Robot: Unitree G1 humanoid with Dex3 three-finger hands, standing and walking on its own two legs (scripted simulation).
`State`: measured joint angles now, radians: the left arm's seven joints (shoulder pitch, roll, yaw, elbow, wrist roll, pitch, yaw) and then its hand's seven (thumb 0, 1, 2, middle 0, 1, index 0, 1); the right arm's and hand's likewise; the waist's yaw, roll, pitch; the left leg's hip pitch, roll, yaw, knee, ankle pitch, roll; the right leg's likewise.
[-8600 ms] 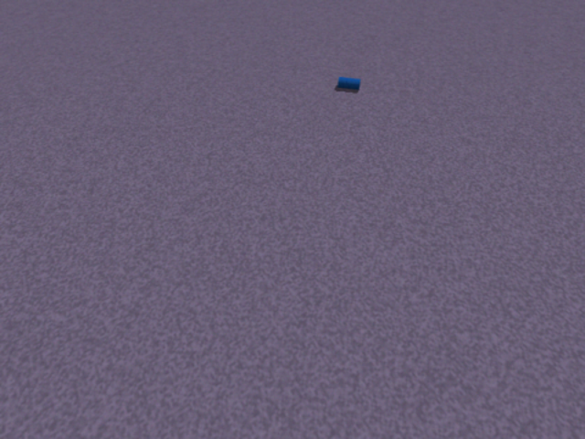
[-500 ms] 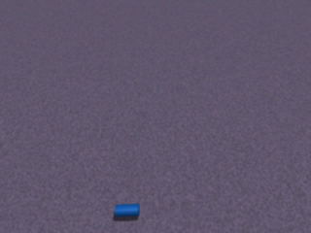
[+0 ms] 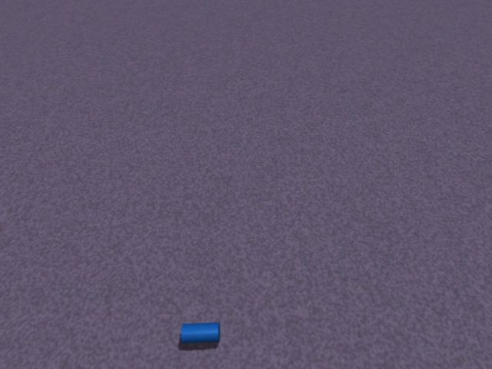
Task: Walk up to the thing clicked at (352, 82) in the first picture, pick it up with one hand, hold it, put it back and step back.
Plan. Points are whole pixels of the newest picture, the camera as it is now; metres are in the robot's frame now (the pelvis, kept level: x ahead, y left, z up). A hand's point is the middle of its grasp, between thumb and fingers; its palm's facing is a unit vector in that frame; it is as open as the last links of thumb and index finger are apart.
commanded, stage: stand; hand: left
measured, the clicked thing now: (201, 332) +0.37 +0.19 -0.75
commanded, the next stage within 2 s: walk up in 0.56 s
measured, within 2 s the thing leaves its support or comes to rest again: neither
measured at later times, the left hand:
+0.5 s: hand out of the picture +0.08 +0.25 -0.16, palm faces -0.03 -0.94 -0.34, open 7.4 cm
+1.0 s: hand out of the picture +0.06 +0.26 -0.18, palm faces -0.02 -0.95 -0.33, open 7.4 cm
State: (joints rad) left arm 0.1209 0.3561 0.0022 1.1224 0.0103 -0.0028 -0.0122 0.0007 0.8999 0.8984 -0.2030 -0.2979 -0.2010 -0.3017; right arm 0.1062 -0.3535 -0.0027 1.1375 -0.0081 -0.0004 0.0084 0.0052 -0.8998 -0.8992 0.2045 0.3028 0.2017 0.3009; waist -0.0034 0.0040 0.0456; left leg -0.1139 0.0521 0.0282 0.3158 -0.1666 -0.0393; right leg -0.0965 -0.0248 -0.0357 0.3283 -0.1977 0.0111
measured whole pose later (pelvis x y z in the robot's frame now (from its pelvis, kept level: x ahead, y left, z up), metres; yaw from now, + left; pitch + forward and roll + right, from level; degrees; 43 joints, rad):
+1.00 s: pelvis -0.05 +0.00 -0.02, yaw +2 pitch -2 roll +0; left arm 0.09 0.37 0.05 0.94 0.03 0.06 -0.02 0.00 0.90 0.90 -0.20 -0.30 -0.20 -0.30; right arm 0.17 -0.39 -0.06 0.99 -0.01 0.01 -0.01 0.00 -0.90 -0.90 0.20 0.30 0.20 0.30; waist -0.01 -0.03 0.14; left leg -0.24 0.00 0.01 0.60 -0.34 0.02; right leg -0.31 -0.04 -0.06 0.62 -0.28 -0.01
